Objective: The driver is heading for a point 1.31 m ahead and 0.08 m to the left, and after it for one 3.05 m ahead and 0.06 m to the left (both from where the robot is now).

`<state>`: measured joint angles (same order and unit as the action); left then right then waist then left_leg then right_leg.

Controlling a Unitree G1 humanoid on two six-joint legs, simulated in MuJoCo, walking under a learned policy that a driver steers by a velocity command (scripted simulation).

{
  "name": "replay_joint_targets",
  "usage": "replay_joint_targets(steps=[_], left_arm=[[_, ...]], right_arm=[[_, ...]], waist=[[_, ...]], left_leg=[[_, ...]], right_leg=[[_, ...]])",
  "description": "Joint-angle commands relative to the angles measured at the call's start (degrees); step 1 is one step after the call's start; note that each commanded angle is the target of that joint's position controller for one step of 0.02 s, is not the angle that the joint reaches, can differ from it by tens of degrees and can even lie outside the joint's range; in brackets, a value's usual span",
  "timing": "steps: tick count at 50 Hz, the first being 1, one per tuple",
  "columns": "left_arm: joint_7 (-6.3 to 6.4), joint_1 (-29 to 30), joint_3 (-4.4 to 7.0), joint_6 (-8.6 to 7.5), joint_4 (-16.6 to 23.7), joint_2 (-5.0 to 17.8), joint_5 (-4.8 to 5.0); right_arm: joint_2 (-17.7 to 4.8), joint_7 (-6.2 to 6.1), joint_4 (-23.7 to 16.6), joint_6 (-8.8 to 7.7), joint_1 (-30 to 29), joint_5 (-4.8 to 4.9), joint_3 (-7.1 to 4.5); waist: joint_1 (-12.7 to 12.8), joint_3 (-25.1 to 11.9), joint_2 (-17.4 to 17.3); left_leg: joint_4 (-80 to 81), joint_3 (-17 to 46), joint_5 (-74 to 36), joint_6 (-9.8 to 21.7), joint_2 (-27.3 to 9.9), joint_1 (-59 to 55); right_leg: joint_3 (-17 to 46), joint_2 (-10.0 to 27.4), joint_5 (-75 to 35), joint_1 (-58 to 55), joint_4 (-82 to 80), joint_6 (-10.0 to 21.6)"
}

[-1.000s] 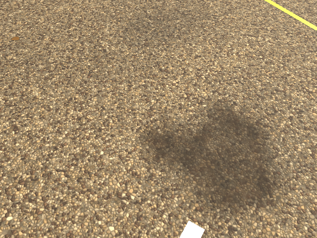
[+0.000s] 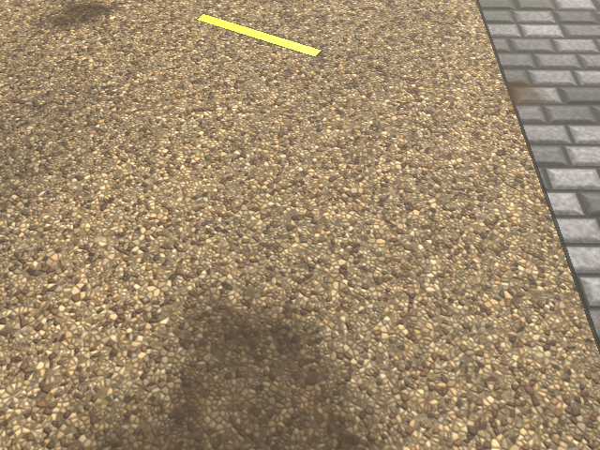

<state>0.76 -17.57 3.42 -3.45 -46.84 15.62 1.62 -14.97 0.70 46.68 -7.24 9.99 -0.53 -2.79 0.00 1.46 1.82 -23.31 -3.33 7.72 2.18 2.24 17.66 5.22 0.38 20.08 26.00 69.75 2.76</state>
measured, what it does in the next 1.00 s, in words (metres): walks ahead: right foot, then left foot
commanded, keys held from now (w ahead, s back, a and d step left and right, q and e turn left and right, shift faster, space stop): w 1.00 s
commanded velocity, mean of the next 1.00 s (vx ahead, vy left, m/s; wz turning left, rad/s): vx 0.50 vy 0.00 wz -0.10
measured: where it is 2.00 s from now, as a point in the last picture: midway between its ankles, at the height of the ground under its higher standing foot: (340, 232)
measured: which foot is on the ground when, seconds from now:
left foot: down 0.00-0.36, up 0.38-0.88, down 0.90-1.00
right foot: up 0.00-0.34, down 0.36-0.92, up 0.94-1.00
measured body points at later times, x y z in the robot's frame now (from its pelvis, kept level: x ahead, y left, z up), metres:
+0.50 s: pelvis +0.27 -0.08 +0.00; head +0.29 -0.10 +0.45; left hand +0.41 +0.18 -0.10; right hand +0.32 -0.36 -0.13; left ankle +0.21 +0.08 -0.64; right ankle +0.30 -0.16 -0.74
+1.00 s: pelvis +0.55 -0.04 -0.01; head +0.58 -0.03 +0.44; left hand +0.57 +0.23 -0.15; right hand +0.71 -0.30 -0.11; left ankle +0.64 +0.04 -0.74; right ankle +0.37 -0.17 -0.65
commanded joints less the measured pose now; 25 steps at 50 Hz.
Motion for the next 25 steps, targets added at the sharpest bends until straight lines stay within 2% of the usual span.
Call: replay_joint_targets(steps=[1, 4, 6, 9, 11, 13, 15, 16, 17, 18, 19, 20, 21, 22, 23, 24, 25], left_arm=[[-0.27, -2.82, 0.33, -0.13, 3.58, 0.92, 0.08], [-0.31, 2.72, -0.24, -0.17, 6.26, 0.80, -1.04], [-0.84, 6.26, -0.69, -0.78, 7.43, 0.82, -1.32], [-1.65, 12.47, -1.29, -1.50, 9.00, 0.50, -0.96], [-2.11, 16.02, -1.32, -1.58, 10.41, 1.03, -0.56], [-2.55, 18.11, -1.07, -1.68, 11.84, 2.13, -0.27], [-2.89, 16.73, -0.50, -1.89, 12.15, 3.53, -0.41], [-2.82, 12.16, 0.36, -1.96, 10.95, 4.84, -0.74], [-2.42, 3.11, 1.98, -1.88, 8.07, 7.62, -0.96], [-1.60, -8.22, 3.63, -1.55, 6.10, 12.83, -1.46], [-1.76, -9.88, 4.17, -1.37, 5.62, 17.51, -1.76], [-2.01, -9.96, 2.80, -1.63, 5.71, 11.38, -1.30], [-2.07, -5.49, 1.91, -1.92, 6.30, 9.00, -1.21], [-2.24, -1.01, 1.33, -1.95, 6.98, 7.15, -1.21], [-2.52, 2.03, 0.87, -1.98, 7.33, 5.38, -1.41], [-2.65, 3.42, 0.62, -2.22, 7.28, 4.34, -1.79], [-2.73, 3.56, 0.72, -2.59, 6.89, 4.23, -1.79]], right_arm=[[-4.50, 0.53, -0.49, -0.95, 2.91, 0.05, -1.10], [-7.05, 0.57, 1.05, -1.18, 4.17, 0.63, -1.83], [-8.07, 0.30, 1.52, -0.61, 4.76, 0.94, -2.00], [-9.26, 0.11, 2.42, 0.29, 7.07, 1.54, -1.94], [-10.08, 0.18, 3.55, 0.84, 9.88, 1.95, -1.94], [-10.59, 0.18, 4.48, 1.52, 11.18, 2.26, -1.96], [-11.34, 0.02, 4.88, 2.28, 10.77, 2.45, -2.08], [-11.46, -0.13, 4.80, 2.64, 9.74, 2.47, -1.97], [-10.02, -0.31, 4.74, 2.83, 10.02, 2.10, -1.41], [-7.23, -0.52, 2.88, 2.59, 9.84, 0.58, -0.10], [0.04, -0.10, 1.94, 1.17, 16.39, 0.71, 2.02], [-6.88, 0.21, 2.75, 0.06, 13.43, 2.18, 0.41], [-9.02, 0.37, 1.04, -0.42, 8.50, 3.22, -0.33], [-8.33, 0.02, 0.76, -0.29, 6.06, 2.63, -0.26], [-7.67, -0.21, 0.74, 0.17, 5.07, 1.61, -0.48], [-6.89, -0.17, 0.92, 0.93, 6.21, 1.43, -0.58], [-5.71, -0.15, 1.20, 1.66, 7.00, 1.42, -0.46]], waist=[[0.53, -2.46, -5.40], [0.36, -0.51, -3.96], [-0.45, -0.32, -3.81], [-2.72, 0.63, -4.68], [-4.11, 1.13, -5.47], [-4.06, 1.74, -6.21], [-2.06, 0.90, -6.97], [1.05, -1.59, -6.84], [4.94, -6.95, -5.58], [9.00, -15.48, 2.14], [4.55, -21.41, 16.88], [6.53, -20.00, 9.64], [5.38, -12.20, 7.22], [3.55, -8.82, 2.79], [1.84, -5.99, 1.73], [-0.03, -5.36, 2.80], [-0.85, -5.10, 2.87]], left_leg=[[14.68, 16.10, -2.54, 10.80, -15.61, -8.49], [16.95, 12.76, -7.51, 12.45, -16.59, -8.86], [17.13, 9.55, -9.75, 11.72, -15.56, -9.77], [16.00, 5.11, -10.11, 9.66, -13.52, -9.04], [15.09, 5.31, -8.20, 9.08, -14.59, -11.01], [13.58, 6.14, -7.60, 8.27, -16.58, -14.46], [9.89, 6.18, -12.01, 7.14, -17.75, -16.76], [4.13, 4.42, -20.22, 5.90, -16.44, -16.40], [-6.91, 1.69, -26.19, 4.26, -13.43, -13.37], [-26.54, -1.51, -12.54, 1.56, -9.87, -1.39], [-45.20, 1.42, 23.03, -1.14, -0.06, 20.22], [-52.15, 8.56, 24.43, -0.30, -2.77, 26.72], [-52.30, 7.73, 18.92, 0.77, -5.66, 29.66], [-49.64, 6.83, 13.51, 0.66, -8.25, 27.21], [-46.07, 6.78, 10.21, 0.28, -9.75, 24.55], [-44.05, 7.28, 7.88, 0.05, -10.93, 20.91], [-42.83, 7.02, 6.48, -0.30, -10.94, 18.94]], right_leg=[[1.87, 5.77, -2.93, 9.10, -1.85, 0.02], [1.00, 7.14, -7.52, 13.46, -10.50, -0.77], [-0.76, 7.60, -13.82, 13.58, -17.91, -1.10], [-4.26, 5.87, -20.33, 9.41, -28.35, -1.36], [-5.28, 4.91, -20.23, 8.20, -32.13, -1.27], [-5.35, 4.27, -17.23, 8.13, -35.09, -0.10], [-6.49, 2.78, -13.98, 4.21, -38.09, 1.61], [-8.04, 0.93, -14.15, -2.88, -40.26, 2.73], [-8.51, -0.32, -14.48, -15.20, -40.80, 4.35], [4.86, 11.10, -15.87, -32.30, -40.46, 8.32], [32.43, 22.86, -6.64, -47.57, -48.69, 17.34], [35.86, 22.28, -1.83, -45.63, -52.47, 16.56], [26.82, 20.32, -5.71, -38.77, -52.64, 13.98], [19.70, 17.57, -11.65, -31.25, -53.47, 12.45], [14.62, 15.09, -15.90, -25.04, -55.26, 11.47], [11.52, 13.59, -17.84, -21.16, -57.17, 10.88], [9.77, 12.89, -19.41, -19.06, -58.83, 11.13]])
Keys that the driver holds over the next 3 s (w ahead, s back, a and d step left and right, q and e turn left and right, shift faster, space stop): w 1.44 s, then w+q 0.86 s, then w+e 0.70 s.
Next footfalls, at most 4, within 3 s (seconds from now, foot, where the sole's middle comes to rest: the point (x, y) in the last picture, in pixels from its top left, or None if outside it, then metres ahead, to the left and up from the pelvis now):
0.36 right None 0.35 -0.17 -0.77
0.90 left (294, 361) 0.68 0.04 -0.77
1.46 right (389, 261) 0.96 -0.21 -0.77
2.04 left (295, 186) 1.24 0.04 -0.77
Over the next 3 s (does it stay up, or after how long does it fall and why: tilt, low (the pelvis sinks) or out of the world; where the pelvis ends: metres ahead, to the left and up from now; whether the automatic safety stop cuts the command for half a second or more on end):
stays up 1.64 0.09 0.00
